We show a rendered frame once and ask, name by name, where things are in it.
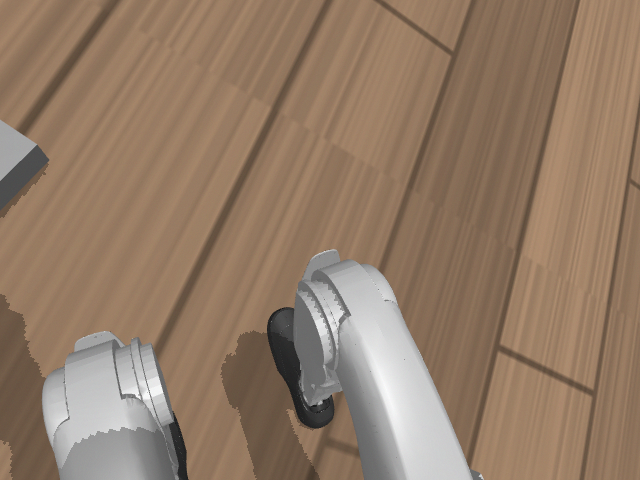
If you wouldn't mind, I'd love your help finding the right robot foot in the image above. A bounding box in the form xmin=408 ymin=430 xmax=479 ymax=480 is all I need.
xmin=267 ymin=307 xmax=334 ymax=429

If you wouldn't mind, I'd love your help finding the left robot foot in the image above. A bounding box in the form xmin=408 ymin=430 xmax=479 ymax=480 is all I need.
xmin=169 ymin=410 xmax=188 ymax=480

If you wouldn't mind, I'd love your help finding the carton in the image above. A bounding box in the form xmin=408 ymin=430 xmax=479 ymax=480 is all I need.
xmin=0 ymin=120 xmax=49 ymax=210

